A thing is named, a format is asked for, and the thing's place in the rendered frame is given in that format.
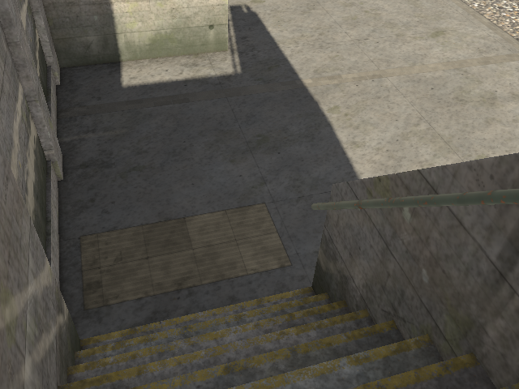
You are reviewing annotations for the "stairs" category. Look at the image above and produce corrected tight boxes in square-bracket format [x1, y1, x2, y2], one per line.
[58, 287, 519, 389]

